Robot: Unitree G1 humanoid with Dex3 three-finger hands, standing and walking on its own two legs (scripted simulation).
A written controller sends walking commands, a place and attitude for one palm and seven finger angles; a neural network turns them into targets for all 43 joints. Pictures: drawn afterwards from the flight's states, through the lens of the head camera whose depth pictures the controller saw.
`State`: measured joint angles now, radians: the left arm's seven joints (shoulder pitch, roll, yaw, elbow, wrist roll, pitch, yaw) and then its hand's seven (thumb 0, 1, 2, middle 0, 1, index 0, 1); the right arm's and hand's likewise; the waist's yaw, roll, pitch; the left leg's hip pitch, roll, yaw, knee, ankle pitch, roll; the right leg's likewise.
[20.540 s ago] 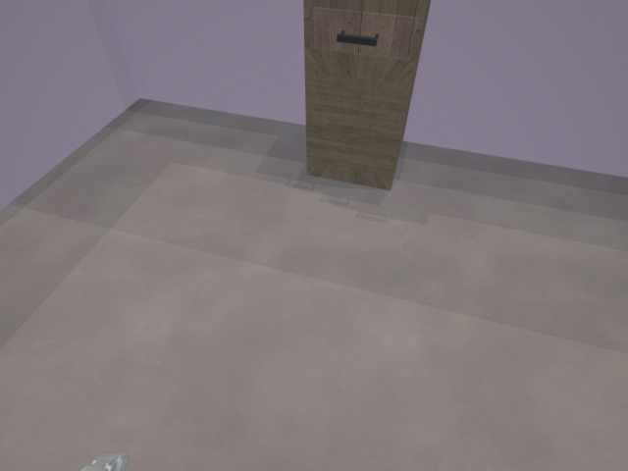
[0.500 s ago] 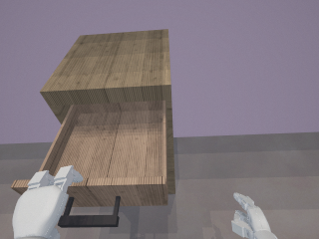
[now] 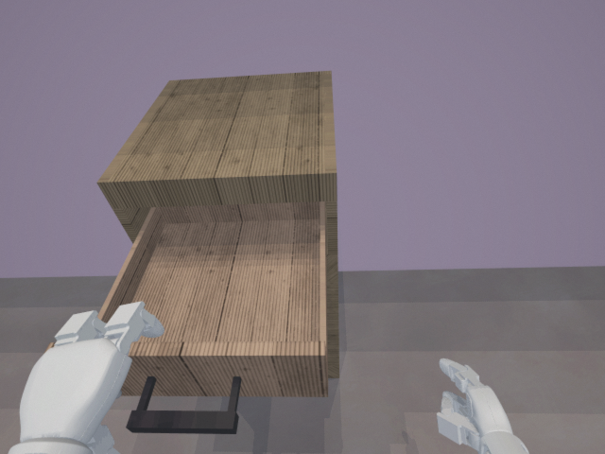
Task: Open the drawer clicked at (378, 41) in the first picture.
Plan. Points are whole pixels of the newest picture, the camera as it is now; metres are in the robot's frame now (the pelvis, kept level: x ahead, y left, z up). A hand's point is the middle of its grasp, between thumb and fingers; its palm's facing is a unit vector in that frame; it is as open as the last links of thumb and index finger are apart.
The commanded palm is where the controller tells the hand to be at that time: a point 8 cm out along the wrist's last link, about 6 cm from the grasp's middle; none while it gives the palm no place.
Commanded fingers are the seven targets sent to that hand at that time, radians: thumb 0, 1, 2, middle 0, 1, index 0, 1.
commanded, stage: draw the hand back to the body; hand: left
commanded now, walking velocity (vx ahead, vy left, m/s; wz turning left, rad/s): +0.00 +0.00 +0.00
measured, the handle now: (188, 403) +0.19 +0.21 -0.04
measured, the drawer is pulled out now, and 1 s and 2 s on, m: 0.30 0.30 0.30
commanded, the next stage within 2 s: step back with the hand held close in 1.58 s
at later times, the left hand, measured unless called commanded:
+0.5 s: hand (93, 391) +0.14 +0.24 +0.11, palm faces +0.07 -0.10 -0.99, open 13.8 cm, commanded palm +0.11 +0.24 +0.17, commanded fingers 0.00 -0.50 0.30 -0.30 -1.20 -0.30 -1.20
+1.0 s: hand (109, 330) +0.18 +0.22 +0.17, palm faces +0.37 -0.84 -0.40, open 12.0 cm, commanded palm +0.12 +0.26 +0.18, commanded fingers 0.00 0.27 0.63 -0.25 -0.70 -0.25 -0.70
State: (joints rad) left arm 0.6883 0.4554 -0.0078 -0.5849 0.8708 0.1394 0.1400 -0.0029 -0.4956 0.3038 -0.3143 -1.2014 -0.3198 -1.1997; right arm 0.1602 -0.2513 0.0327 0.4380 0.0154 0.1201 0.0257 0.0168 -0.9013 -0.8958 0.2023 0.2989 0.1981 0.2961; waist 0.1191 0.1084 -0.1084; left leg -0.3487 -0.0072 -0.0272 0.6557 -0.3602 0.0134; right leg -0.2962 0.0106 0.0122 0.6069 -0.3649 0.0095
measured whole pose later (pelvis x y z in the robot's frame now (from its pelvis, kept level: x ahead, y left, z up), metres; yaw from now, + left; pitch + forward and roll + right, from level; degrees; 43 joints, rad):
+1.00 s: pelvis +0.00 -0.01 +0.02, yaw +2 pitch -3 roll -1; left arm 0.55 0.33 0.24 -0.51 -0.04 -0.09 0.11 -0.01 -0.06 0.49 -0.28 -0.92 -0.28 -0.92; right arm 0.18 -0.19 0.04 0.62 -0.01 -0.14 -0.07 0.02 -0.90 -0.90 0.21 0.30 0.20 0.30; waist 0.05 0.05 0.01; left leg -0.13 -0.01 -0.05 0.45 -0.27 0.00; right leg -0.06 0.00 -0.02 0.40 -0.28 0.00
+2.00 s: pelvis -0.02 -0.01 +0.02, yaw +4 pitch +2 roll -1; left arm 0.66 0.38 0.33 -0.59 -0.05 -0.14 0.09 0.01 0.88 0.90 -0.21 -0.30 -0.21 -0.30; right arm 0.13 -0.23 -0.03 0.56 0.01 0.01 -0.09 0.02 -0.90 -0.90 0.20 0.30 0.20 0.30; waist 0.01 0.05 0.03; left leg -0.30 -0.02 -0.09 0.48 -0.22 0.00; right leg -0.21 0.00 -0.06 0.41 -0.24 0.00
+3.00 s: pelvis -0.15 -0.02 +0.01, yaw +3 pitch +4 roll -1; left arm 0.67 0.44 0.39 -0.70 -0.05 -0.20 0.10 0.01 0.88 0.90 -0.21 -0.30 -0.22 -0.30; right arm 0.11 -0.18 0.01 0.59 0.02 -0.03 -0.08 0.02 -0.90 -0.90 0.21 0.30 0.20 0.30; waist -0.02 -0.04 0.01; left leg -0.48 -0.04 -0.02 0.79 -0.39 -0.02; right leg -0.27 0.02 -0.04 0.50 -0.30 -0.03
